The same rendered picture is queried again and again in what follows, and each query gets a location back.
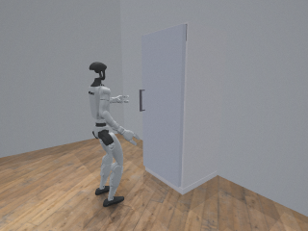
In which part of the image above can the robot left forearm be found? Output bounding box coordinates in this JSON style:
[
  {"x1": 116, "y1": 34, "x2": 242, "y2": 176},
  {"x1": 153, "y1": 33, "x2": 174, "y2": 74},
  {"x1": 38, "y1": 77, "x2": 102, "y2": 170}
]
[{"x1": 110, "y1": 97, "x2": 117, "y2": 103}]

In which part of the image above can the robot left hand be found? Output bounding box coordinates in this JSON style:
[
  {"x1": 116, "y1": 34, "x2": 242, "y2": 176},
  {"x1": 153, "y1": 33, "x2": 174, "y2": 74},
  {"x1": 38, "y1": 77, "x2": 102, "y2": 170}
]
[{"x1": 116, "y1": 95, "x2": 129, "y2": 103}]

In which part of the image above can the robot right hand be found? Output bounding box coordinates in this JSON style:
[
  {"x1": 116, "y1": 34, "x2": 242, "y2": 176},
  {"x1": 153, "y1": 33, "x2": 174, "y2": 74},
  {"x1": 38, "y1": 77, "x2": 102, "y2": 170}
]
[{"x1": 122, "y1": 130, "x2": 140, "y2": 145}]

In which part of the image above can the robot right forearm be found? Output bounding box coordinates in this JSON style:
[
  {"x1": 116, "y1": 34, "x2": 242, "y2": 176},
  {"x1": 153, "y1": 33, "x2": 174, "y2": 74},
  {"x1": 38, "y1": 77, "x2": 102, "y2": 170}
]
[{"x1": 102, "y1": 111, "x2": 126, "y2": 136}]

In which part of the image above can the handle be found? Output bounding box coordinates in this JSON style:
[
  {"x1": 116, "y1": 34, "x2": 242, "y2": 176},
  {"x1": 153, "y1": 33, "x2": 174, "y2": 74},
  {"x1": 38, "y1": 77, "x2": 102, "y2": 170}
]
[{"x1": 139, "y1": 90, "x2": 145, "y2": 112}]

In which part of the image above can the fridge door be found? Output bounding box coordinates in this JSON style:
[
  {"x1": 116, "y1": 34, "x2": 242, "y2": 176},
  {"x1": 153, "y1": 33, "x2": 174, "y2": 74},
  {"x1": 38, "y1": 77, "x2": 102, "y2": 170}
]
[{"x1": 141, "y1": 24, "x2": 187, "y2": 188}]

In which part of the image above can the robot left thigh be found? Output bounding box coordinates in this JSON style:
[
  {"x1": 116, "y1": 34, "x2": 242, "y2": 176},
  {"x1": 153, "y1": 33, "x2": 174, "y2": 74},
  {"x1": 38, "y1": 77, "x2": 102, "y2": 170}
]
[{"x1": 92, "y1": 131, "x2": 113, "y2": 165}]

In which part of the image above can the humanoid robot head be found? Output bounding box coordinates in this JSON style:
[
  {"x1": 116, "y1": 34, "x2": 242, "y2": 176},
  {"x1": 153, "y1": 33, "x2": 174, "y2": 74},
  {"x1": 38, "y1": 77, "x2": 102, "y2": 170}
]
[{"x1": 89, "y1": 62, "x2": 107, "y2": 87}]

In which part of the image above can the right robot upper arm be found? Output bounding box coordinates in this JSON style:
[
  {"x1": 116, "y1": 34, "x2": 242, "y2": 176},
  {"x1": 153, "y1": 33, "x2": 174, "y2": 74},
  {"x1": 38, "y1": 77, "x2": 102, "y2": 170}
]
[{"x1": 99, "y1": 86, "x2": 111, "y2": 119}]

